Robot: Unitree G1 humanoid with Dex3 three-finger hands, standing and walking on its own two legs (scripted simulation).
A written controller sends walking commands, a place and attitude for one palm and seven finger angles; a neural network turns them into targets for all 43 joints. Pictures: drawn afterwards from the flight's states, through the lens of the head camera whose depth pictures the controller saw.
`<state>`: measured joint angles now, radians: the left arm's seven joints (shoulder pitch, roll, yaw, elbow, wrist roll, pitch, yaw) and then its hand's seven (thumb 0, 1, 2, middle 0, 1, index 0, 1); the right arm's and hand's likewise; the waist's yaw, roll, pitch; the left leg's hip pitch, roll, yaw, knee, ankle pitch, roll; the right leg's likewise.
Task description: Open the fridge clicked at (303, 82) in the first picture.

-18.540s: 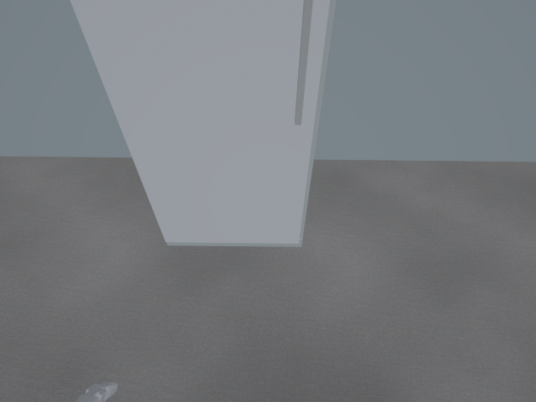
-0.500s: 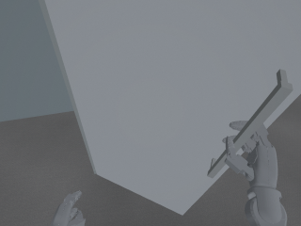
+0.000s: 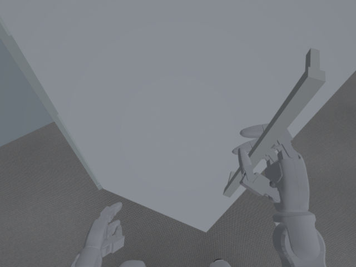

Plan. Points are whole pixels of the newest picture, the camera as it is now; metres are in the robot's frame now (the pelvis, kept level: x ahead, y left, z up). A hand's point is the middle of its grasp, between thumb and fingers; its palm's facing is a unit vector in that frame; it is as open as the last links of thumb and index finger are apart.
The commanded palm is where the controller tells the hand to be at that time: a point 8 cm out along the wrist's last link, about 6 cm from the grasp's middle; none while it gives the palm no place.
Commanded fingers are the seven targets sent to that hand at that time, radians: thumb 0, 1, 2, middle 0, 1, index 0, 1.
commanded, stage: walk backward, drawing the door open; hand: right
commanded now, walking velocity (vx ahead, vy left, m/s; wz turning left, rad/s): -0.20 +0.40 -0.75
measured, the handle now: (256, 147) +0.30 -0.11 +0.16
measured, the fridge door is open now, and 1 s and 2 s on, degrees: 61 80 77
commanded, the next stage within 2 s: stop walking and hold the door back in 0.54 s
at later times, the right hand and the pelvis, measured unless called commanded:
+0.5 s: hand (201, 234) +0.16 -0.01 +0.15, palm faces +0.40 +0.90 -0.18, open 6.1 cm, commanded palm +0.11 -0.04 +0.15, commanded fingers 0.00 -0.90 -0.90 0.45 1.40 0.45 1.40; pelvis -0.04 +0.22 +0.02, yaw -24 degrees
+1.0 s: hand (173, 255) +0.13 +0.03 +0.16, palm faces +0.73 +0.66 -0.18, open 5.5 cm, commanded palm +0.08 -0.02 +0.14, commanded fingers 0.00 -0.90 -0.90 0.45 1.40 0.45 1.40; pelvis -0.06 +0.39 +0.01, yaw -39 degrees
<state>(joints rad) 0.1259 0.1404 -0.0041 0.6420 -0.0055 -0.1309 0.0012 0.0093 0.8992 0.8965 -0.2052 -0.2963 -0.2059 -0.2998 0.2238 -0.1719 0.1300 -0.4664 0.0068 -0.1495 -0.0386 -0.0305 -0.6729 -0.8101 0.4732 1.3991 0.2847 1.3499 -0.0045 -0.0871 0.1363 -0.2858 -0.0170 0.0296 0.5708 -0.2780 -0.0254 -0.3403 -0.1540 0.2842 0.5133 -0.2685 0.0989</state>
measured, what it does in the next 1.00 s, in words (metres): steps to the left, turning right: right foot, then left foot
